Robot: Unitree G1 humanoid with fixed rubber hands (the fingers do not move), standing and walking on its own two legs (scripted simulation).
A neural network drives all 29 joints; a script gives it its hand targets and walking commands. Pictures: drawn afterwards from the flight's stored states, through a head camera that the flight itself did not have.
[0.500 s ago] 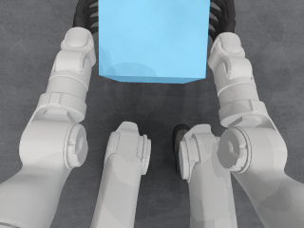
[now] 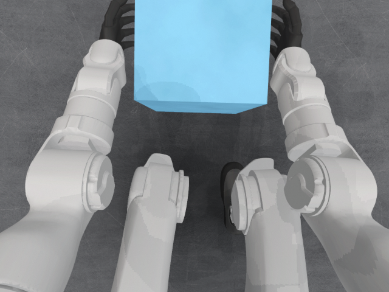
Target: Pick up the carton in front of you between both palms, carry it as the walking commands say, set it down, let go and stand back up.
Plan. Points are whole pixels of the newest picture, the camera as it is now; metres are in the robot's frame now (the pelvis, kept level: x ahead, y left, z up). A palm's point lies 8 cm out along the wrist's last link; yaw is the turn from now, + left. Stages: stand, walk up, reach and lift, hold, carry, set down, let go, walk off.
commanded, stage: set down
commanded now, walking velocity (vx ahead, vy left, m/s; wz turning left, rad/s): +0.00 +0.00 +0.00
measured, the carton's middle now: (199, 60) +0.51 +0.01 -0.24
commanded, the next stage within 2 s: let go in 1.88 s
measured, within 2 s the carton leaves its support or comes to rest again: rests again in 0.18 s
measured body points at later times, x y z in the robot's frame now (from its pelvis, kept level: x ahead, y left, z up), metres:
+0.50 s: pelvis -0.01 +0.00 -0.01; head +0.34 +0.03 +0.27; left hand +0.53 +0.17 -0.18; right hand +0.53 -0.15 -0.17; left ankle +0.08 +0.11 -0.34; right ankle +0.13 -0.12 -0.34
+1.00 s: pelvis +0.00 -0.01 +0.00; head +0.34 +0.02 +0.28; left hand +0.53 +0.21 -0.15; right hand +0.54 -0.17 -0.14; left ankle +0.08 +0.10 -0.34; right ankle +0.13 -0.12 -0.34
